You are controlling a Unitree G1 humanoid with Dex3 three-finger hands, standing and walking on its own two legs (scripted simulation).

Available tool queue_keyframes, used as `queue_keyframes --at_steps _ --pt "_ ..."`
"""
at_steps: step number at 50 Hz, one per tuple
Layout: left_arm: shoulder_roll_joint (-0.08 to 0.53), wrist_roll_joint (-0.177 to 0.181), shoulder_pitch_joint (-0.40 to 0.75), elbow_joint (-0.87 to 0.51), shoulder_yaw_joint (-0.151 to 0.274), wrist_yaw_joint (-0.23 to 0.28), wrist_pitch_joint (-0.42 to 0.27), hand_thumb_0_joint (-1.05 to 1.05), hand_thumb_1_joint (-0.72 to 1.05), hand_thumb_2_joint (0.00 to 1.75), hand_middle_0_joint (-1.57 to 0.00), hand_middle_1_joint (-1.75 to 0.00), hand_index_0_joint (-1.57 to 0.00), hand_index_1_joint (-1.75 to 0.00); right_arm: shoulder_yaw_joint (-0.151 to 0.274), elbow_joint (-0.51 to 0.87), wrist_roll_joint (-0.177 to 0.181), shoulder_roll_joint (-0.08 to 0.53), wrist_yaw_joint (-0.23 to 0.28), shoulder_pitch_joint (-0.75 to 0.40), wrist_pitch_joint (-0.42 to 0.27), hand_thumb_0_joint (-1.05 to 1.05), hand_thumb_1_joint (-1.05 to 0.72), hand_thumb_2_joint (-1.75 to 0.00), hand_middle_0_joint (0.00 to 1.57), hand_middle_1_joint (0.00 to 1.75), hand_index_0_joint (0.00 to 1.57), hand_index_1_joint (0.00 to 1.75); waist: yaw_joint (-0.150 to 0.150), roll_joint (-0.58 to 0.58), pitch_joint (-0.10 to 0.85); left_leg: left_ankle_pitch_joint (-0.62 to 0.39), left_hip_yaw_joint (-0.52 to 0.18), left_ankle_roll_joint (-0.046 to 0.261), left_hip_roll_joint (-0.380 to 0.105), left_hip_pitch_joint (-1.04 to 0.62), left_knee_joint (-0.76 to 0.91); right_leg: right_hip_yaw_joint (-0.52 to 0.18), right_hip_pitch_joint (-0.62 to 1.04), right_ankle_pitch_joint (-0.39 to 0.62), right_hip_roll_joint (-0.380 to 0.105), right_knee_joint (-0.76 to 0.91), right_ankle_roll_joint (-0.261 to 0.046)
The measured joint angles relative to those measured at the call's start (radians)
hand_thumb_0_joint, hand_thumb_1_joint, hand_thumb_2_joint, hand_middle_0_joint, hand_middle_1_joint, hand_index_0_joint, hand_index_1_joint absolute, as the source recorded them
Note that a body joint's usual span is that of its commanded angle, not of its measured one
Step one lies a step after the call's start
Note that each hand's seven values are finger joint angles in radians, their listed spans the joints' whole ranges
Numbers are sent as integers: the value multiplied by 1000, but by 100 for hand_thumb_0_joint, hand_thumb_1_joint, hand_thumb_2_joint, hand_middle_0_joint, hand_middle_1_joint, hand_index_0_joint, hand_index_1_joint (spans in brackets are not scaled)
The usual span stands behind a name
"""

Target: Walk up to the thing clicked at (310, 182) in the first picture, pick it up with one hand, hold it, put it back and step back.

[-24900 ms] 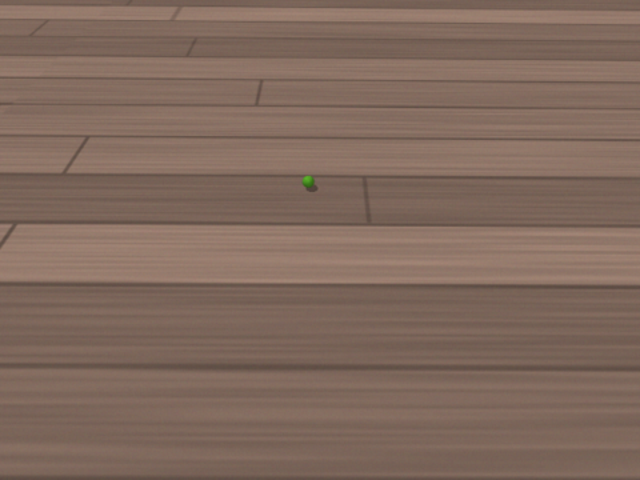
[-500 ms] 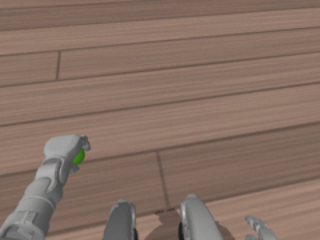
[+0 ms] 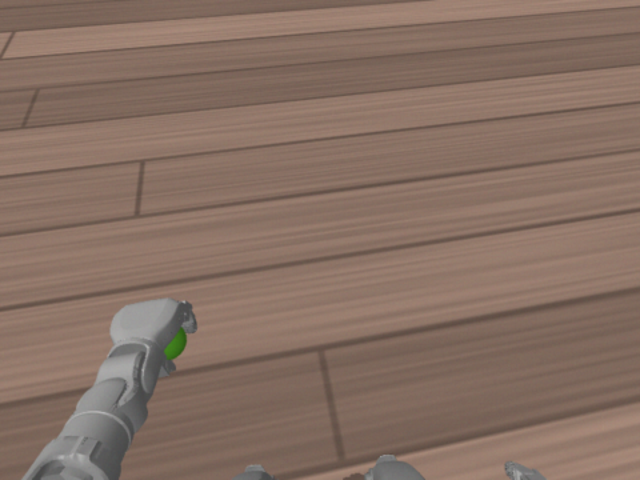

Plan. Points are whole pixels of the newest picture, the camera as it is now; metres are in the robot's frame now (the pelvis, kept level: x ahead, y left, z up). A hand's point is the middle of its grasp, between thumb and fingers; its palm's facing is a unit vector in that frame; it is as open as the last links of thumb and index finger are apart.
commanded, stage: lift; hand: left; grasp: from above
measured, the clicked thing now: (166, 341) +0.34 +0.22 -0.10
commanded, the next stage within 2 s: hold in 0.04 s
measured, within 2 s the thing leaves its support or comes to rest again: neither
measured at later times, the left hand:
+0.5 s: hand (151, 328) +0.34 +0.22 -0.04, palm faces -0.46 -0.07 -0.89, open 7.6 cm
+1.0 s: hand (147, 333) +0.32 +0.22 -0.01, palm faces -0.47 -0.06 -0.88, open 7.6 cm
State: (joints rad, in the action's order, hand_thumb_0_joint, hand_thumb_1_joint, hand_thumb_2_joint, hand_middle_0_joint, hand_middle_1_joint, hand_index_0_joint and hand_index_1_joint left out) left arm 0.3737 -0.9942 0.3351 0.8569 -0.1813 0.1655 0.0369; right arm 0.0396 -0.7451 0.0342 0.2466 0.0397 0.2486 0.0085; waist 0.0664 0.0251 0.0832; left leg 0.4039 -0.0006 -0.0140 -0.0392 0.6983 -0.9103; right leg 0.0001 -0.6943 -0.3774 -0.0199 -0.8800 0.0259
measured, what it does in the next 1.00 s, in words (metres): stands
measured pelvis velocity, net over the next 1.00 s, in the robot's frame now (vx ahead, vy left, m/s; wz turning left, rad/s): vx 0.02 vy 0.00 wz -0.02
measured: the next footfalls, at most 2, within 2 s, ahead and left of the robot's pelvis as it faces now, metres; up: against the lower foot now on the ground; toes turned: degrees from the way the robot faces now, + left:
none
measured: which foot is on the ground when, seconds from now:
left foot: down 0.00-1.00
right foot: down 0.00-1.00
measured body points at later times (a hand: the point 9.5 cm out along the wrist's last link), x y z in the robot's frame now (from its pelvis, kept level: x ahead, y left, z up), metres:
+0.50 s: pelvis +0.02 +0.00 +0.03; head +0.06 -0.01 +0.48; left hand +0.35 +0.22 +0.01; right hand +0.12 -0.27 -0.09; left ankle +0.03 +0.13 -0.69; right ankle +0.03 -0.14 -0.69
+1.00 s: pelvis +0.02 +0.00 +0.04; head +0.03 -0.02 +0.49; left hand +0.34 +0.22 +0.04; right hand +0.13 -0.26 -0.08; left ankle +0.03 +0.13 -0.69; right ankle +0.03 -0.14 -0.69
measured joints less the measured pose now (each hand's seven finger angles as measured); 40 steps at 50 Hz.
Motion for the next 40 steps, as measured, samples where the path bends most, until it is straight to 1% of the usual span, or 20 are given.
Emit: queue_keyframes --at_steps 8,13,18,40 --pt "-9 2 -5 5 -6 -20 -4 3 32 46 -82 -51 -82 -49 7 8 1 -2 -4 1 10 0 -91 -89 20 30 20 30 -7 1 -5 -28 9 1 3 -105 101 -5 100 26 -3 95 1" --pt "-6 -9 -11 -3 -11 -35 -13 3 32 46 -82 -52 -82 -49 9 11 4 0 -6 -4 17 0 -91 -89 20 30 20 30 -12 0 -11 -41 15 2 5 -155 149 -9 147 38 -5 139 2" --pt "-1 -10 -15 -21 -13 -54 -18 3 32 45 -82 -52 -82 -49 13 17 7 3 -8 -6 21 0 -91 -89 20 30 20 30 -19 -1 -19 -53 21 2 7 -198 189 -14 187 49 -6 175 3" --pt "6 -4 -44 -95 -27 -134 -19 3 33 45 -81 -53 -81 -49 13 36 15 8 -7 -16 46 1 -90 -89 20 30 20 30 -40 8 -37 -98 33 4 9 -333 310 -22 314 93 -7 287 3"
